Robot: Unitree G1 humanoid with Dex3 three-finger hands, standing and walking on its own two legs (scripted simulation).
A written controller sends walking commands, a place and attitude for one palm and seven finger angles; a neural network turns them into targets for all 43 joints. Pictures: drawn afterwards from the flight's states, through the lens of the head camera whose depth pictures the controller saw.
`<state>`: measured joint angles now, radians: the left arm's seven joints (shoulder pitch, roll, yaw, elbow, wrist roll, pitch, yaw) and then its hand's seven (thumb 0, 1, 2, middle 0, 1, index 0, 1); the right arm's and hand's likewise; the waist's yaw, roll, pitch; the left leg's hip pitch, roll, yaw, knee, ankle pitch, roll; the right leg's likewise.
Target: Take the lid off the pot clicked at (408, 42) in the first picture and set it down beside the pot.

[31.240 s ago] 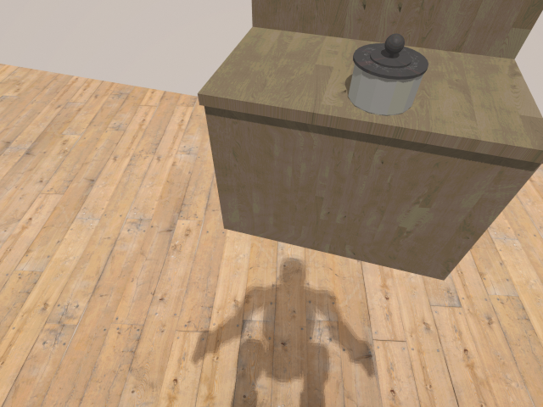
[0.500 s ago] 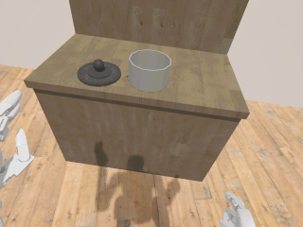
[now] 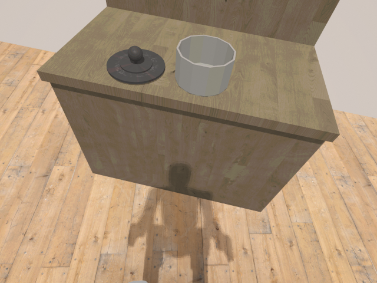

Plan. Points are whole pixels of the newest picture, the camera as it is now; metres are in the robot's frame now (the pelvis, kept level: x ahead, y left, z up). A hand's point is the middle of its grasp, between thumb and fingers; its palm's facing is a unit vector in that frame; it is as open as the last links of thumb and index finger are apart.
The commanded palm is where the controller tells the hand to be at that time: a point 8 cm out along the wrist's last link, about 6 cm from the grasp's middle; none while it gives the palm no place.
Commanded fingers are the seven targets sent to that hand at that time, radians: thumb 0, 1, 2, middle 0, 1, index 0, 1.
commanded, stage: let the arm hang, fingers relaxed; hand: left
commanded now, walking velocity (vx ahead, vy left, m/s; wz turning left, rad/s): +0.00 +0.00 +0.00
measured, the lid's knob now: (135, 53) +0.79 +0.21 +0.03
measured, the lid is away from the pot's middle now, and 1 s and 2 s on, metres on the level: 0.24 0.24 0.24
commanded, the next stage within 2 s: look to check the result in 1.14 s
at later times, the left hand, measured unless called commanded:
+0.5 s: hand out of the picture +0.06 +0.19 -0.16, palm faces +0.02 -0.98 -0.19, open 7.2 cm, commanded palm none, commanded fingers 0.00 0.90 0.90 -0.20 -0.30 -0.20 -0.30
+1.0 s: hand out of the picture +0.07 +0.18 -0.16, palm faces +0.02 -0.98 -0.19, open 7.3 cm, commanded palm none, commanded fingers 0.00 0.90 0.90 -0.20 -0.30 -0.20 -0.30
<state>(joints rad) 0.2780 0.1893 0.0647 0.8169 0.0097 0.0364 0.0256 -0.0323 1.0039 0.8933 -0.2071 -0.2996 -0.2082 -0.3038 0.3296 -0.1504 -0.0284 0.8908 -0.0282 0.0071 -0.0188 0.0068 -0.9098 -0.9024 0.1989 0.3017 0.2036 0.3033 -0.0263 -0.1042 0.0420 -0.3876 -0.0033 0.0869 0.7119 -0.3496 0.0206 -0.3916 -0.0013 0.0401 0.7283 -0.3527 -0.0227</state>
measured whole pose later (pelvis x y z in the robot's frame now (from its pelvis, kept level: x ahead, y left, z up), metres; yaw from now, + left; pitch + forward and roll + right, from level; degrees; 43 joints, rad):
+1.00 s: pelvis +0.06 +0.01 +0.02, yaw -1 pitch +0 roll +0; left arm 0.26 0.15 0.02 1.09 0.01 0.01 0.05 0.01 0.93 0.89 -0.20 -0.30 -0.20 -0.30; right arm 0.30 -0.10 -0.05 1.11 -0.01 0.00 -0.05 0.01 -0.93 -0.90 0.20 0.30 0.20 0.30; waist -0.01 -0.02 0.05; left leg -0.16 0.00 0.07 0.48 -0.32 0.03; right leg -0.16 0.02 0.05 0.47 -0.31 0.00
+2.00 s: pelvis +0.05 +0.02 +0.03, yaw -2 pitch +0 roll +0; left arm 0.29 0.12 0.02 1.12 0.01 0.00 0.05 0.01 0.92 0.89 -0.20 -0.30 -0.20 -0.30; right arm 0.31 -0.08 -0.05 1.13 -0.01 -0.01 -0.05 0.01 -0.92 -0.90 0.20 0.30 0.20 0.30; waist -0.01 -0.02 0.05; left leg -0.16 -0.01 0.09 0.46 -0.30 0.04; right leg -0.16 0.01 0.06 0.46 -0.29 0.01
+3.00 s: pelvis +0.04 +0.01 +0.03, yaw -2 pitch +0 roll +0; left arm 0.31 0.11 0.02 1.13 0.01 -0.01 0.05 0.01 0.92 0.89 -0.20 -0.30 -0.20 -0.30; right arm 0.31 -0.07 -0.05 1.14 -0.01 -0.01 -0.05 0.00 -0.92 -0.90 0.20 0.30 0.20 0.30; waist -0.01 -0.02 0.04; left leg -0.16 0.00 0.09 0.45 -0.29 0.03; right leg -0.17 0.02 0.06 0.45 -0.28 0.00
